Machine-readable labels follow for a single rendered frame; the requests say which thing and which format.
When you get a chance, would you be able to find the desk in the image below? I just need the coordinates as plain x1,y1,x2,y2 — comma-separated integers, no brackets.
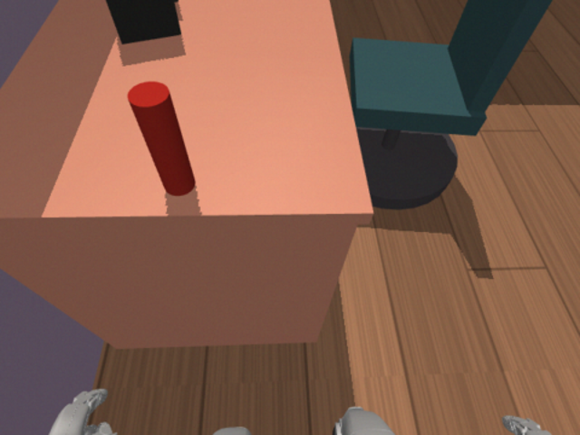
0,0,373,349

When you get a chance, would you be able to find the left robot hand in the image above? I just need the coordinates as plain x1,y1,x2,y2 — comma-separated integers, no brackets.
49,389,117,435

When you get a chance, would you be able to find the right robot hand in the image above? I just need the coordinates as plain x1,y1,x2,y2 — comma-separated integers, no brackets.
502,415,552,435

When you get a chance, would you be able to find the office chair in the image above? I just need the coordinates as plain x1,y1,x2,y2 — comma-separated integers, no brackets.
350,0,553,210

